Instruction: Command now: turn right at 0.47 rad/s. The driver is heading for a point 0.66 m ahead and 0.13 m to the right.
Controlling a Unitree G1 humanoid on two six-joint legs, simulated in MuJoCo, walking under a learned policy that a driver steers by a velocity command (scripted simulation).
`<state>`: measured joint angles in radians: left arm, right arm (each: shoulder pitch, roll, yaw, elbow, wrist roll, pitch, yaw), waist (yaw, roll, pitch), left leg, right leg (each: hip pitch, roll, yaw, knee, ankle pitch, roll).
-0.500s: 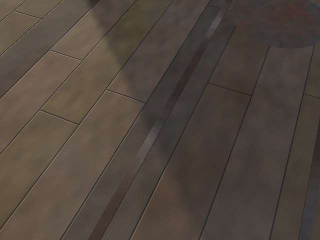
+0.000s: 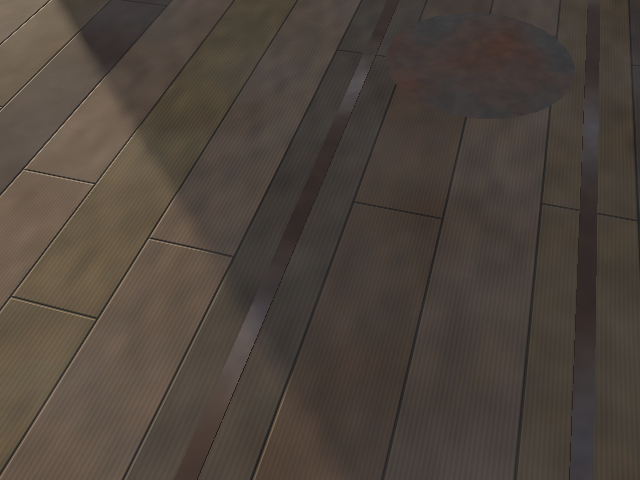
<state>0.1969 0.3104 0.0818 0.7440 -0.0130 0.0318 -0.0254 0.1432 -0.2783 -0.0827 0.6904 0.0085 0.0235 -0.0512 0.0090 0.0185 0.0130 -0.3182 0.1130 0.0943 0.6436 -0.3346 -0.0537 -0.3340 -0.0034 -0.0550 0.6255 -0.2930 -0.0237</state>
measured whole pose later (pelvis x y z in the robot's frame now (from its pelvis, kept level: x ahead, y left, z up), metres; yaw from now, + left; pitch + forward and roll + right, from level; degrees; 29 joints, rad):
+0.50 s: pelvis +0.01 +0.01 +0.01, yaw -18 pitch +3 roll +0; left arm 0.17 0.32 0.08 0.62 -0.02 0.06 0.02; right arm 0.14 -0.29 -0.08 0.70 0.00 -0.03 -0.01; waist 0.01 -0.01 0.01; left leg -0.28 -0.03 -0.09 0.47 -0.23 -0.03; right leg -0.35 0.15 0.23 0.56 -0.23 -0.04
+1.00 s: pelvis +0.06 -0.04 +0.02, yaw -22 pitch +2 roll +1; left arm 0.38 0.25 0.04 0.72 0.00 -0.06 -0.01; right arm 0.25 -0.30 -0.06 0.72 0.02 -0.07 0.01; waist 0.03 0.04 -0.03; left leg -0.52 0.04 0.00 1.00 -0.33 0.02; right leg -0.12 0.02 0.04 0.38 -0.29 -0.05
